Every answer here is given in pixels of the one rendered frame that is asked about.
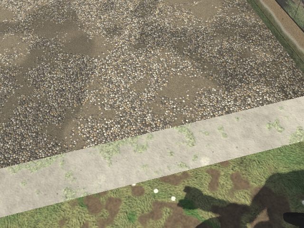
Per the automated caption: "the right robot hand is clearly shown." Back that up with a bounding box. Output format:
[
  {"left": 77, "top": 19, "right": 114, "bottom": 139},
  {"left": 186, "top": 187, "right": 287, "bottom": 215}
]
[{"left": 283, "top": 212, "right": 304, "bottom": 228}]

